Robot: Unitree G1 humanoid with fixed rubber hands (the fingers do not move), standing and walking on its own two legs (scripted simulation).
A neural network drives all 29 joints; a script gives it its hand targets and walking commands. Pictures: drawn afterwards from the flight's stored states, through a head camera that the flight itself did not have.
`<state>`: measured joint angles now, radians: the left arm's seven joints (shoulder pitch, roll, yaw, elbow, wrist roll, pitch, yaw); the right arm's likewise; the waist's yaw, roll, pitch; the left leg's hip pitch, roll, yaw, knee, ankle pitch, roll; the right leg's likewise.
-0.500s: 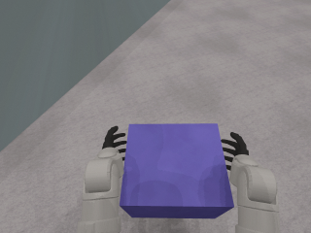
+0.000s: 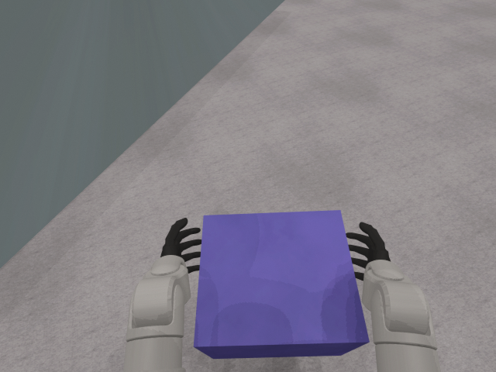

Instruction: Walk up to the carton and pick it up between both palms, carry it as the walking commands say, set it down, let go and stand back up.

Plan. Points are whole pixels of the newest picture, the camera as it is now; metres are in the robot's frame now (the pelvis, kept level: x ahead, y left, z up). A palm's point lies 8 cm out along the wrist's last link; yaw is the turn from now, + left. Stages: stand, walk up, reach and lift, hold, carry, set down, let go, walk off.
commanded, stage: carry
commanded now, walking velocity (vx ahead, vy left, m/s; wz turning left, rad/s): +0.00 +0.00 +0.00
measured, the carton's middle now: (274, 287) +0.29 +0.00 -0.04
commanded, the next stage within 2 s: none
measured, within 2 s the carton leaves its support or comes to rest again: neither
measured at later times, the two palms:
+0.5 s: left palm (178, 215) +0.39 +0.17 +0.04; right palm (351, 216) +0.39 -0.14 +0.03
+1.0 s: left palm (177, 192) +0.45 +0.19 +0.03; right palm (334, 189) +0.46 -0.13 +0.03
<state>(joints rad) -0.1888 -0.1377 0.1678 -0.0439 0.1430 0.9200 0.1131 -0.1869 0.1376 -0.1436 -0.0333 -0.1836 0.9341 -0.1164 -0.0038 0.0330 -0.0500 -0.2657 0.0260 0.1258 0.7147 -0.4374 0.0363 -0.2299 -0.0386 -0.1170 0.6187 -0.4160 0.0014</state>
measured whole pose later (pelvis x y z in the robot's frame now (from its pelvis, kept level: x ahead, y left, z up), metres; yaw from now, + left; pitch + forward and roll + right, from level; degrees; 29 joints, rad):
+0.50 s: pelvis +0.11 +0.01 +0.00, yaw +1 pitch +1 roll -1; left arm -0.15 -0.13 0.16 0.06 0.19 0.75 0.08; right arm -0.13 0.13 -0.13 0.06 -0.20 0.77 -0.09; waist 0.01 0.00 -0.05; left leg -0.22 0.01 0.15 0.62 -0.42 0.06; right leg -0.26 -0.05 -0.08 0.74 -0.48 0.01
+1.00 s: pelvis +0.18 +0.02 +0.01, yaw +3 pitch +1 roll +0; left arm -0.17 -0.13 0.15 0.14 0.19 0.73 0.09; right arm -0.12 0.13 -0.14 0.12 -0.20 0.76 -0.12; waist 0.01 -0.02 -0.06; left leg -0.18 -0.01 0.11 0.57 -0.41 0.05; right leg -0.25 -0.06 -0.10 0.61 -0.38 0.02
